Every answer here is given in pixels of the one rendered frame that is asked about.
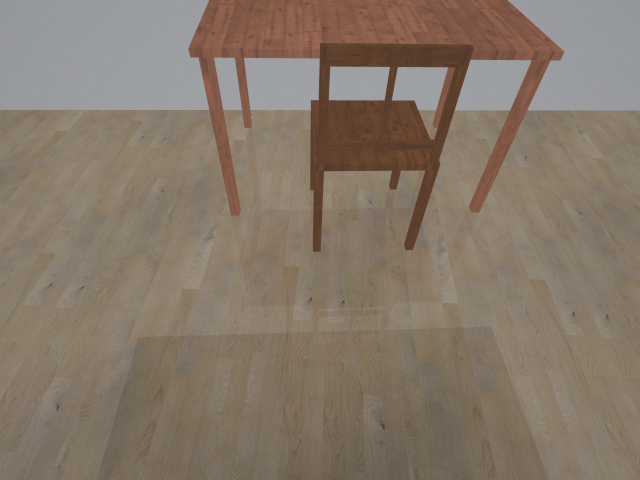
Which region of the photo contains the chair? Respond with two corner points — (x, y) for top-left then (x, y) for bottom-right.
(310, 43), (474, 252)

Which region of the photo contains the table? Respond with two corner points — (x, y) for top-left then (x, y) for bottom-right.
(188, 0), (564, 216)

